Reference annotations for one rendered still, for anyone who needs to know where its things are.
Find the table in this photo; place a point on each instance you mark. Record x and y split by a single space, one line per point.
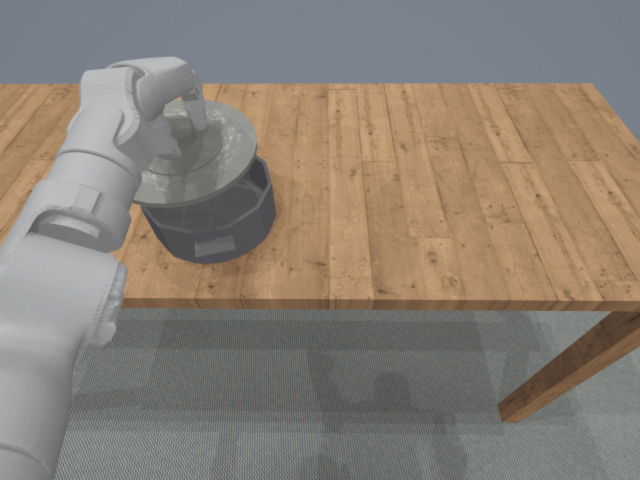
430 196

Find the lid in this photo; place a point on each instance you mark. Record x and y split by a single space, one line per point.
220 156

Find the pot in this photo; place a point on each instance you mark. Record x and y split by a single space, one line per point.
221 228

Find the robot left hand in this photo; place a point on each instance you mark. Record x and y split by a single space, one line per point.
177 80

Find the robot left upper arm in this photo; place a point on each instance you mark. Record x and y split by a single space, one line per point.
56 298

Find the knob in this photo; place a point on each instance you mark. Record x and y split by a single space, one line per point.
182 130

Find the left robot forearm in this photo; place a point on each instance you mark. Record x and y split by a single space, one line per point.
87 194

